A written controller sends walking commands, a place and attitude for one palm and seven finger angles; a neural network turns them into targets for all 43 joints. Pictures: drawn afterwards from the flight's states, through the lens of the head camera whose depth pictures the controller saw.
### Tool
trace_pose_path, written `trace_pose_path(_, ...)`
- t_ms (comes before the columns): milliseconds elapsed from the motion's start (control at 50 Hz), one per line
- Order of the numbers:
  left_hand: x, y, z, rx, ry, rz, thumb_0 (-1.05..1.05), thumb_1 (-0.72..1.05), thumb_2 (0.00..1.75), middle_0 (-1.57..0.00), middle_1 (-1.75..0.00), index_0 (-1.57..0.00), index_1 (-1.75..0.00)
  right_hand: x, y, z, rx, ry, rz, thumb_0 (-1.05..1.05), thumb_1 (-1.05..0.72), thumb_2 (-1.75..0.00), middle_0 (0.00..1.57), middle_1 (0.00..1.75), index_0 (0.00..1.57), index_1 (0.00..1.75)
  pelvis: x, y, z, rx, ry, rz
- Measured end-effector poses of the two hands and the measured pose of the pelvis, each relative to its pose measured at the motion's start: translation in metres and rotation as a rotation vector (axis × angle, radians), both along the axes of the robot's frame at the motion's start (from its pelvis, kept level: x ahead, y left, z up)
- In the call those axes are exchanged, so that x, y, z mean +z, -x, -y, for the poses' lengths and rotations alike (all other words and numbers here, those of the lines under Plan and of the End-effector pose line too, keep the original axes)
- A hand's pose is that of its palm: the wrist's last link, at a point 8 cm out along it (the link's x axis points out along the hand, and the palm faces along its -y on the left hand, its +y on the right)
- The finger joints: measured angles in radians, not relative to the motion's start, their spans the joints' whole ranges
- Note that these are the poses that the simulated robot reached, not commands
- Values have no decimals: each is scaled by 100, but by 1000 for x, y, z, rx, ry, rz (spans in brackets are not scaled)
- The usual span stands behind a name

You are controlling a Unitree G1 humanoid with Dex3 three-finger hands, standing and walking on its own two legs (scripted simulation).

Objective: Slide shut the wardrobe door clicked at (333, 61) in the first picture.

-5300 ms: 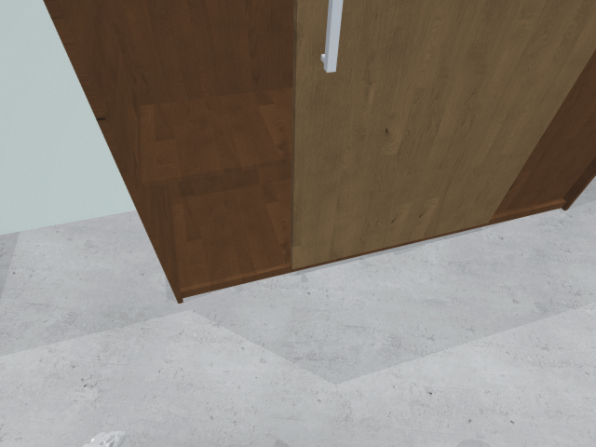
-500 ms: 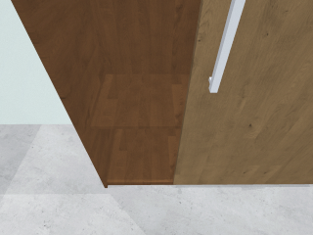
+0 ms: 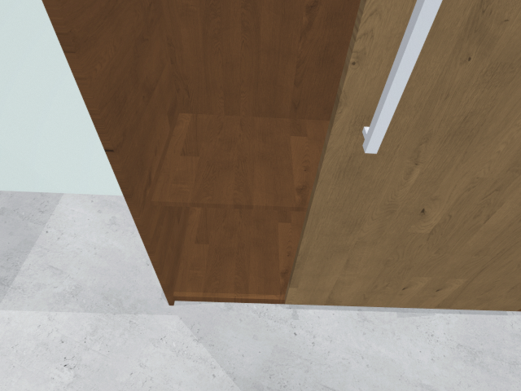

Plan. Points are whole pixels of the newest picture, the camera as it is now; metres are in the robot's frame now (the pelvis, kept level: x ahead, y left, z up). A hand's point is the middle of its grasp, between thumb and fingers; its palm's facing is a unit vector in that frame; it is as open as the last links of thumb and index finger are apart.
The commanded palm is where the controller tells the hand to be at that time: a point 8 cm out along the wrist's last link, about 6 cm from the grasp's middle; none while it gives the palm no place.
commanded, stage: look again from close up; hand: right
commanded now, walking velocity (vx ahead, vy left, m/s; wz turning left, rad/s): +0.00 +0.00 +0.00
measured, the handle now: (396, 66) +0.53 -0.16 +0.26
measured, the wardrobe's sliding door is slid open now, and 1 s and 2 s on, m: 0.44 0.44 0.44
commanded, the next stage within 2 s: raise the hand with hooked fingers in 0.80 s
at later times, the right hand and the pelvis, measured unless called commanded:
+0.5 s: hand out of the picture +0.01 -0.15 -0.17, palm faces +0.04 +0.98 -0.19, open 7.3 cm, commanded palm none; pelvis +0.01 +0.02 +0.00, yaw +0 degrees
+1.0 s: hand out of the picture +0.08 -0.17 -0.12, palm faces +0.19 +0.96 -0.22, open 7.3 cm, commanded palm +0.11 -0.20 -0.05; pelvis +0.01 +0.03 +0.00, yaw -1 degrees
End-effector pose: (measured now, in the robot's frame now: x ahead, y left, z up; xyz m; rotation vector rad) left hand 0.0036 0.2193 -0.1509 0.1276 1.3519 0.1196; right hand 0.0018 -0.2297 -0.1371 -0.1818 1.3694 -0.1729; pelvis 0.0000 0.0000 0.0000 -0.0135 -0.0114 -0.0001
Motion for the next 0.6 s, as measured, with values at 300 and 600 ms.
trace_pose_path(300, 4, -3, -14, 4, -12, -33, 1, 92, 90, -19, -30, -20, -30, -4, -6, -23, -15, -28, -6, 1, -92, -90, 20, 30, 20, 30, 1, -7, -17, -5, -1, -6)
trace_pose_path(600, 5, -6, -20, 6, -17, -45, 1, 92, 90, -19, -30, -20, -30, -6, 1, -36, -32, -45, -31, 1, -91, -90, 20, 30, 20, 30, 2, -12, -24, -7, -4, -2)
